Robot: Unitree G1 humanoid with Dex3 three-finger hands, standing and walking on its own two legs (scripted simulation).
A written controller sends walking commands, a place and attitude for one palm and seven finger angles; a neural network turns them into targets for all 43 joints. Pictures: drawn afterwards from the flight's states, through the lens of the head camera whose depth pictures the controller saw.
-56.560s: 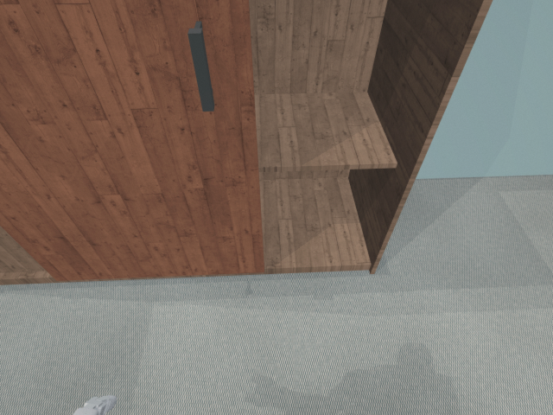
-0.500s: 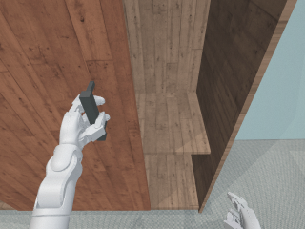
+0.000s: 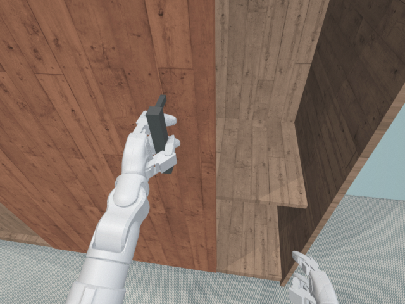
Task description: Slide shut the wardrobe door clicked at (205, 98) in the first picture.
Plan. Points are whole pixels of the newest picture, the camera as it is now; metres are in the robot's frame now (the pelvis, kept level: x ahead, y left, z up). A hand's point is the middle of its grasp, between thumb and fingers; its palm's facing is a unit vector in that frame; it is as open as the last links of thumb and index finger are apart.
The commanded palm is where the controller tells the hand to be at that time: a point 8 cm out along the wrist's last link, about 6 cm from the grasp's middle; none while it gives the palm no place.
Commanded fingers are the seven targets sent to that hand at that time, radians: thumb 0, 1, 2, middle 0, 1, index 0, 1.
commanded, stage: tug the door sideways, standing still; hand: left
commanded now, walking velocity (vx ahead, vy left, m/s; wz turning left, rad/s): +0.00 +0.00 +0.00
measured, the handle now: (164, 135) +0.39 +0.12 +0.15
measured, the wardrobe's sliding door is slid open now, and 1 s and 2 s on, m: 0.29 0.28 0.10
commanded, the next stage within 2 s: step sideways, sliding the door along in 0.32 s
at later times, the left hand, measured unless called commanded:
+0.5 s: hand (172, 156) +0.34 +0.09 +0.15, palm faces +0.00 -0.99 -0.11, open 6.1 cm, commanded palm +0.32 +0.12 +0.16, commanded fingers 0.00 0.90 0.90 -0.45 -1.40 -0.45 -1.40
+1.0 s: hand (179, 154) +0.35 +0.08 +0.15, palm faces +0.18 -0.98 -0.06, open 6.1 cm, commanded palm +0.31 +0.06 +0.16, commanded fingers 0.00 0.90 0.90 -0.45 -1.40 -0.45 -1.40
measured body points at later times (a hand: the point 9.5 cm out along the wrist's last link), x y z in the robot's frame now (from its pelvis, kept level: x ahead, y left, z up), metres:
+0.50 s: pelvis -0.03 +0.01 +0.00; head -0.02 -0.02 +0.45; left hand +0.33 +0.14 +0.16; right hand +0.15 -0.20 -0.10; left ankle -0.04 +0.12 -0.74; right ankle -0.07 -0.14 -0.74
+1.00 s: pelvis -0.05 -0.07 -0.02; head +0.00 -0.07 +0.43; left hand +0.33 +0.13 +0.15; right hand +0.12 -0.30 -0.13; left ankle -0.04 +0.07 -0.74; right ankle -0.05 -0.16 -0.68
